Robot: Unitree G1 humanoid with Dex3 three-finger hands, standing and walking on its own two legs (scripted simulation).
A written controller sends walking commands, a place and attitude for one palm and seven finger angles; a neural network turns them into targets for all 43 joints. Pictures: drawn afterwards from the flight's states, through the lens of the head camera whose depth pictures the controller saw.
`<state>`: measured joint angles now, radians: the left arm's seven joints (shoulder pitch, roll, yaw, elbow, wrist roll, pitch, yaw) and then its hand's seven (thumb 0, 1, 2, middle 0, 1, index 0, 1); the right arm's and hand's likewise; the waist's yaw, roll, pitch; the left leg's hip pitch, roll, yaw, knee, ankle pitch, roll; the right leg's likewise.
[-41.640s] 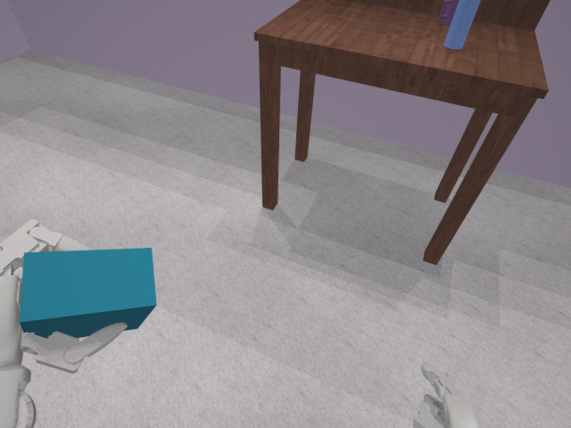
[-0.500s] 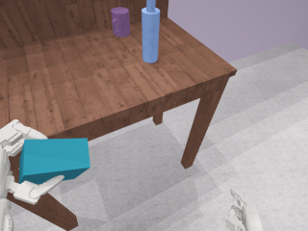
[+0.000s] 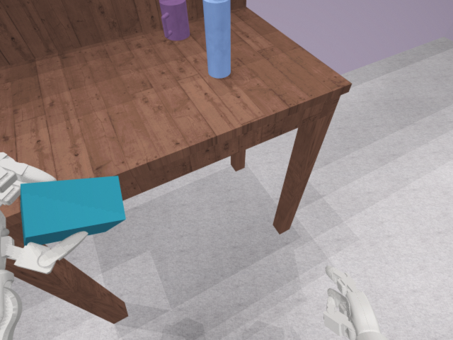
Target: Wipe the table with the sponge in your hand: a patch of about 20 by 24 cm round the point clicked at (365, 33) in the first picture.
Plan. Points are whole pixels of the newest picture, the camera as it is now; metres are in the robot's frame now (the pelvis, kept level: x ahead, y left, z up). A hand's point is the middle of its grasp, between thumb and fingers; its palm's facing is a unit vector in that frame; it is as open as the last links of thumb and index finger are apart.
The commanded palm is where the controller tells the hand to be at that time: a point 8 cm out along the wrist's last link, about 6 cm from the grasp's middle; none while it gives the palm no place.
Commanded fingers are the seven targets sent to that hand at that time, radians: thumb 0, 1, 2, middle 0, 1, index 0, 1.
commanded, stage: come to a stop and stand still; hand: left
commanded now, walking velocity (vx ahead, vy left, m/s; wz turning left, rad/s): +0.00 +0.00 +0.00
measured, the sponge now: (84, 210) +0.26 +0.22 +0.14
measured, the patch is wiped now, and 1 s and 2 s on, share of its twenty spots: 0.95 0.95 0.95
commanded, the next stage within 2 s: step back with the hand held close in 0.58 s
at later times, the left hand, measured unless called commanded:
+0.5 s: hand (19, 250) +0.20 +0.28 +0.14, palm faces +0.42 -0.83 -0.36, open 10.1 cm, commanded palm +0.14 +0.31 +0.18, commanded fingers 0.00 0.10 1.30 -1.20 -1.60 -1.20 -1.60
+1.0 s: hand (16, 250) +0.19 +0.27 +0.15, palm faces +0.39 -0.81 -0.44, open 10.1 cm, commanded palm +0.13 +0.31 +0.18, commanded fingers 0.00 0.10 1.30 -1.20 -1.60 -1.20 -1.60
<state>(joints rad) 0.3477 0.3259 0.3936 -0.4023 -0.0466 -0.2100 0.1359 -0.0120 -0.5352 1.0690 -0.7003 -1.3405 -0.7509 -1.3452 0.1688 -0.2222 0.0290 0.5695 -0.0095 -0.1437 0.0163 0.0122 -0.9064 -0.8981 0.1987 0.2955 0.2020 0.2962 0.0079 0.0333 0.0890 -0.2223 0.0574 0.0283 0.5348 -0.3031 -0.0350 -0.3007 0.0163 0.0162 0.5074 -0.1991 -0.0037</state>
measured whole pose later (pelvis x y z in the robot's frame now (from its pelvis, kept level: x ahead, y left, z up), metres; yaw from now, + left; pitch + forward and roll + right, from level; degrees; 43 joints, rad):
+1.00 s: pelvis -0.02 +0.02 +0.01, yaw +1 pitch +0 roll +0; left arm 0.46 0.34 0.35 -0.49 -0.03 -0.14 0.13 -0.01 -0.55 1.08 -0.71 -1.34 -0.76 -1.35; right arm 0.14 -0.21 0.01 0.53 -0.01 -0.07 -0.05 0.01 -0.91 -0.90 0.20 0.30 0.20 0.30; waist 0.02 0.01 0.13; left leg -0.21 0.02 0.02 0.40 -0.19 0.00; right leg -0.24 -0.02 0.01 0.31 -0.06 0.03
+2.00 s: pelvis -0.16 -0.02 -0.02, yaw +2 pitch +3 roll +0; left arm 0.52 0.43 0.45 -0.61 -0.05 -0.18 0.14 -0.01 -0.55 1.08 -0.71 -1.35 -0.76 -1.35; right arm 0.18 -0.15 -0.01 0.58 -0.01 -0.10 0.00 0.01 -0.91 -0.90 0.20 0.30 0.20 0.30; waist -0.01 -0.01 0.05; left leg -0.53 0.06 0.00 0.48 -0.01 -0.05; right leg -0.26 0.06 0.00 0.64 -0.44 -0.02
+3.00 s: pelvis -0.29 -0.07 -0.01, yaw +2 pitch -3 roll +1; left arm 0.51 0.39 0.38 -0.47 -0.04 -0.17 0.16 -0.01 -0.55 1.08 -0.72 -1.34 -0.77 -1.35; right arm 0.26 -0.21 -0.01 0.60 0.01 -0.09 -0.06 0.01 -0.91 -0.90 0.19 0.29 0.20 0.30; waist 0.00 0.04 0.01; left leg -0.15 0.03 0.01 0.56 -0.37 -0.02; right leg -0.35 0.02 -0.05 0.59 -0.22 -0.04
